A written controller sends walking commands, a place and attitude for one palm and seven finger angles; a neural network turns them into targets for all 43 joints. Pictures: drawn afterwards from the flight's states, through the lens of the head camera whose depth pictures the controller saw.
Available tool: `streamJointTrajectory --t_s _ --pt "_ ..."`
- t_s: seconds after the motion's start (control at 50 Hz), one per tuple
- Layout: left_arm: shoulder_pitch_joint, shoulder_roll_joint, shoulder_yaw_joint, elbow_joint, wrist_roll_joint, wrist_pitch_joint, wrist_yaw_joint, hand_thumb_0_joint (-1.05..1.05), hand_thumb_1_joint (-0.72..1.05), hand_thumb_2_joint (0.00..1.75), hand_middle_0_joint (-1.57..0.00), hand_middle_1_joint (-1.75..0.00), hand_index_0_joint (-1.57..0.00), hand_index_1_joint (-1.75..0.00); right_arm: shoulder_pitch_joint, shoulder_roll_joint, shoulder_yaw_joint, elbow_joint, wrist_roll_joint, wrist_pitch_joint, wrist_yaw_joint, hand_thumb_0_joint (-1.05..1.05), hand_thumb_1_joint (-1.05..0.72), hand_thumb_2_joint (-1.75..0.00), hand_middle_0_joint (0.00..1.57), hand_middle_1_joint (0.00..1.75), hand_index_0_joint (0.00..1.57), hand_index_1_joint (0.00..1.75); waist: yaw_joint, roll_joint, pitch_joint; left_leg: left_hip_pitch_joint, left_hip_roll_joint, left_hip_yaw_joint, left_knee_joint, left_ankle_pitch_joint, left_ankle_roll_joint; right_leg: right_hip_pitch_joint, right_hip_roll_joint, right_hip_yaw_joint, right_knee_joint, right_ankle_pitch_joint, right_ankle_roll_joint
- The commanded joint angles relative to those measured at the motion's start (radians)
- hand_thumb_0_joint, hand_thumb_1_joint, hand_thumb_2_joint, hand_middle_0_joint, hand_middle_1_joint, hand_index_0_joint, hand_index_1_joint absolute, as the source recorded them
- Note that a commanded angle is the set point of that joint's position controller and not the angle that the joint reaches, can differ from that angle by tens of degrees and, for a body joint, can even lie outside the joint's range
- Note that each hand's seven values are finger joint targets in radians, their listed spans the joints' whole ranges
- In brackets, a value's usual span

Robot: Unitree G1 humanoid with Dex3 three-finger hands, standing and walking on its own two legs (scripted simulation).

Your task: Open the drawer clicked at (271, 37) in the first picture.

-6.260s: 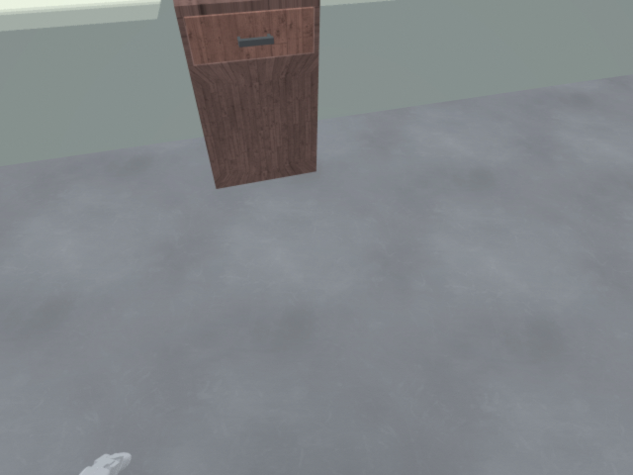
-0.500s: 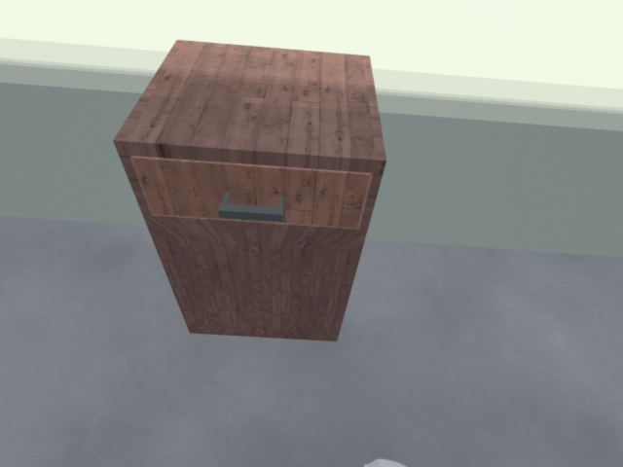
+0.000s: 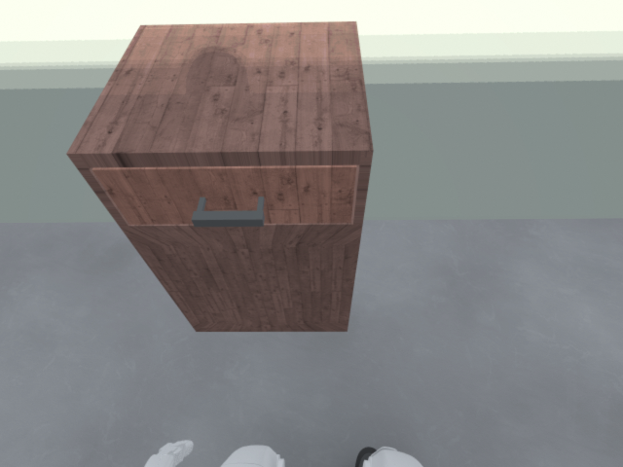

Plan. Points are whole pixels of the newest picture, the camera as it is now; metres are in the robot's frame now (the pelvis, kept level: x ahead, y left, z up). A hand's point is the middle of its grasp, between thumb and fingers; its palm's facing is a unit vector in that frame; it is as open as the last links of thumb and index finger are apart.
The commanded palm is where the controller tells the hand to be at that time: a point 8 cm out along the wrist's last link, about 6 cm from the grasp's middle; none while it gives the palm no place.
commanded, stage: come to a stop and stand still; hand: left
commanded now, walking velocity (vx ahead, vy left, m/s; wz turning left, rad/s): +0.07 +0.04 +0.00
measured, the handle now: (230, 210) +0.54 +0.18 -0.08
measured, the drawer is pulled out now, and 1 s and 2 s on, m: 0.00 0.00 0.00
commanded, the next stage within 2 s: look again from close up in 1.10 s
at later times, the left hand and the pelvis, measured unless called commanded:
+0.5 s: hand out of the picture -0.03 +0.21 -0.16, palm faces +0.00 -0.98 -0.19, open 7.4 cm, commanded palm none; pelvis -0.02 +0.03 +0.02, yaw -2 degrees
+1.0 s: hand out of the picture -0.02 +0.13 -0.16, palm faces +0.04 -0.98 -0.20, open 7.3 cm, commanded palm none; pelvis -0.02 -0.03 +0.01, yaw -1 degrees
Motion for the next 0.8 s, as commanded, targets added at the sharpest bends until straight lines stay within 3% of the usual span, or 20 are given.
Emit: streamJointTrajectory --t_s 0.0,0.04,0.08,0.1,0.12,0.14,0.16,0.2,0.24,0.3,0.36,0.44,0.48,0.5,0.52,0.54,0.56,0.6,0.68,0.78 --pt "0.038 0.212 0.053 -0.065 0.016 -0.001 0.008 0.00 0.90 0.90 -0.20 -0.30 -0.20 -0.30 0.136 -0.030 -0.006 -0.039 -0.006 -0.007 0.013 0.00 -0.90 -0.90 0.20 0.30 0.20 0.30 0.023 -0.185 -0.208 0.087 0.013 -0.005 -0.127 0.050 -0.002 0.080 -0.243 0.230 -0.234 0.038 -0.136" --pt "0.043 0.213 0.052 -0.062 0.018 0.003 0.004 0.00 0.90 0.90 -0.20 -0.30 -0.20 -0.30 0.162 -0.029 -0.002 -0.042 -0.008 -0.019 0.016 0.00 -0.90 -0.90 0.20 0.30 0.20 0.30 0.014 -0.202 -0.203 0.142 0.007 0.020 -0.299 0.097 0.005 0.054 -0.212 0.240 -0.242 -0.131 -0.111" --pt "0.026 0.201 0.047 -0.057 0.007 0.012 -0.002 0.00 0.90 0.90 -0.20 -0.30 -0.20 -0.30 0.245 -0.033 0.004 -0.021 -0.008 -0.032 0.016 0.00 -0.90 -0.90 0.20 0.30 0.20 0.30 -0.026 -0.185 -0.196 0.290 -0.006 0.034 -0.555 0.216 0.016 -0.039 -0.155 0.205 -0.195 -0.322 -0.044" --pt "0.044 0.158 0.034 -0.057 -0.004 0.017 -0.007 0.00 0.90 0.90 -0.20 -0.30 -0.20 -0.30 0.248 -0.072 0.004 -0.022 -0.015 -0.043 0.013 0.00 -0.90 -0.90 0.20 0.30 0.20 0.30 -0.022 -0.030 -0.170 0.272 0.054 -0.081 -0.698 0.137 0.033 -0.088 -0.079 0.155 -0.070 -0.384 -0.001" --pt "0.077 0.088 0.019 -0.064 -0.015 0.020 -0.014 0.00 0.90 0.90 -0.20 -0.30 -0.20 -0.30 0.192 -0.146 -0.008 -0.049 -0.025 -0.054 0.010 0.00 -0.90 -0.90 0.20 0.30 0.20 0.30 -0.009 0.259 -0.109 0.159 0.258 -0.359 -0.889 -0.060 0.081 -0.152 0.024 0.073 0.132 -0.369 0.049" --pt "0.057 0.091 0.017 -0.064 -0.011 0.021 -0.013 0.00 0.90 0.90 -0.20 -0.30 -0.20 -0.30 0.081 -0.177 -0.005 -0.094 -0.031 -0.053 0.003 0.00 -0.90 -0.90 0.20 0.30 0.20 0.30 0.006 0.276 -0.007 -0.036 0.343 -0.450 -0.984 -0.146 0.134 -0.115 0.038 0.117 0.228 -0.315 0.046" --pt "0.061 0.110 0.022 -0.042 -0.003 0.022 -0.020 0.00 0.90 0.90 -0.20 -0.30 -0.20 -0.30 0.011 -0.166 0.005 -0.106 -0.033 -0.059 -0.005 0.00 -0.90 -0.90 0.20 0.30 0.20 0.30 0.024 0.231 0.004 -0.088 0.324 -0.421 -1.001 -0.132 0.146 -0.059 0.021 0.172 0.294 -0.260 0.042" --pt "0.122 0.110 0.027 0.000 0.003 0.020 -0.034 0.00 0.90 0.90 -0.20 -0.30 -0.20 -0.30 -0.035 -0.139 0.017 -0.106 -0.031 -0.067 -0.011 0.00 -0.90 -0.90 0.20 0.30 0.20 0.30 0.059 0.145 0.013 -0.032 0.243 -0.277 -0.942 -0.012 0.123 -0.067 0.045 0.172 0.397 -0.185 0.046" --pt "0.163 0.103 0.021 0.029 0.002 0.004 -0.041 0.00 0.90 0.90 -0.20 -0.30 -0.20 -0.30 0.010 -0.132 0.019 -0.087 -0.024 -0.079 -0.015 0.00 -0.90 -0.90 0.20 0.30 0.20 0.30 0.049 0.092 -0.007 0.116 0.214 -0.209 -0.912 0.114 0.122 -0.128 0.050 0.153 0.407 -0.158 0.055" --pt "0.154 0.107 0.011 0.035 0.001 -0.008 -0.042 0.00 0.90 0.90 -0.20 -0.30 -0.20 -0.30 0.108 -0.130 0.018 -0.051 -0.021 -0.086 -0.021 0.00 -0.90 -0.90 0.20 0.30 0.20 0.30 0.006 0.086 -0.040 0.305 0.234 -0.207 -0.880 0.291 0.146 -0.177 0.036 0.136 0.348 -0.183 0.070" --pt "0.125 0.094 0.003 0.030 -0.005 -0.013 -0.041 0.00 0.90 0.90 -0.20 -0.30 -0.20 -0.30 0.169 -0.130 0.016 -0.015 -0.023 -0.088 -0.028 0.00 -0.90 -0.90 0.20 0.30 0.20 0.30 -0.025 0.098 -0.079 0.409 0.268 -0.204 -0.809 0.610 0.179 -0.143 0.026 0.124 0.246 -0.256 0.072" --pt "0.145 0.073 -0.006 0.056 -0.017 -0.011 -0.036 0.00 0.90 0.90 -0.20 -0.30 -0.20 -0.30 0.162 -0.146 0.012 0.012 -0.021 -0.076 -0.030 0.00 -0.90 -0.90 0.20 0.30 0.20 0.30 -0.018 0.130 -0.113 0.384 0.258 -0.175 -0.723 0.861 0.182 0.018 0.038 0.094 0.059 -0.283 0.058" --pt "0.225 0.070 -0.007 0.096 -0.018 -0.018 -0.032 0.00 0.90 0.90 -0.20 -0.30 -0.20 -0.30 0.133 -0.140 0.013 0.020 -0.013 -0.075 -0.029 0.00 -0.90 -0.90 0.20 0.30 0.20 0.30 0.017 0.123 -0.148 0.338 0.215 -0.137 -0.675 0.799 0.143 0.144 0.040 0.073 -0.102 -0.106 0.052" --pt "0.254 0.081 -0.007 0.111 -0.015 -0.025 -0.029 0.00 0.90 0.90 -0.20 -0.30 -0.20 -0.30 0.136 -0.123 0.015 0.025 -0.007 -0.076 -0.027 0.00 -0.90 -0.90 0.20 0.30 0.20 0.30 0.025 0.073 -0.160 0.282 0.180 -0.115 -0.641 0.716 0.106 0.235 0.024 0.089 -0.193 0.022 0.047" --pt "0.273 0.111 -0.005 0.122 -0.016 -0.032 -0.021 0.00 0.90 0.90 -0.20 -0.30 -0.20 -0.30 0.134 -0.090 0.022 0.027 0.000 -0.080 -0.021 0.00 -0.90 -0.90 0.20 0.30 0.20 0.30 0.025 0.005 -0.188 0.196 0.139 -0.077 -0.610 0.598 0.068 0.343 -0.037 0.167 -0.196 0.126 0.026" --pt "0.275 0.131 -0.006 0.133 -0.015 -0.037 -0.016 0.00 0.90 0.90 -0.20 -0.30 -0.20 -0.30 0.117 -0.052 0.034 0.026 0.002 -0.080 -0.019 0.00 -0.90 -0.90 0.20 0.30 0.20 0.30 0.024 -0.086 -0.151 0.133 0.086 -0.023 -0.607 0.419 0.040 0.348 -0.109 0.218 -0.188 0.233 -0.003" --pt "0.257 0.139 -0.011 0.138 -0.017 -0.040 -0.016 0.00 0.90 0.90 -0.20 -0.30 -0.20 -0.30 0.117 -0.032 0.042 0.027 0.001 -0.079 -0.013 0.00 -0.90 -0.90 0.20 0.30 0.20 0.30 0.013 -0.103 -0.128 0.131 0.056 -0.009 -0.629 0.316 0.028 0.313 -0.143 0.214 -0.184 0.241 -0.027" --pt "0.247 0.120 -0.013 0.142 -0.020 -0.050 -0.011 0.00 0.90 0.90 -0.20 -0.30 -0.20 -0.30 0.121 -0.034 0.045 0.048 -0.009 -0.068 -0.016 0.00 -0.90 -0.90 0.20 0.30 0.20 0.30 0.012 -0.211 -0.118 0.186 0.061 0.002 -0.620 0.339 0.017 0.269 -0.116 0.214 -0.193 0.304 -0.047" --pt "0.231 0.093 -0.024 0.142 -0.024 -0.044 -0.005 0.00 0.90 0.90 -0.20 -0.30 -0.20 -0.30 0.133 -0.030 0.053 0.083 -0.010 -0.063 -0.019 0.00 -0.90 -0.90 0.20 0.30 0.20 0.30 0.013 -0.071 -0.044 0.228 0.090 -0.020 -0.662 0.468 0.019 0.212 -0.055 0.168 -0.188 0.228 -0.020" --pt "0.239 0.103 -0.023 0.142 -0.024 -0.041 -0.002 0.00 0.90 0.90 -0.20 -0.30 -0.20 -0.30 0.127 -0.034 0.055 0.087 -0.009 -0.054 -0.020 0.00 -0.90 -0.90 0.20 0.30 0.20 0.30 0.017 -0.046 -0.036 0.235 0.089 -0.009 -0.659 0.431 0.013 0.213 -0.050 0.181 -0.222 0.165 -0.013"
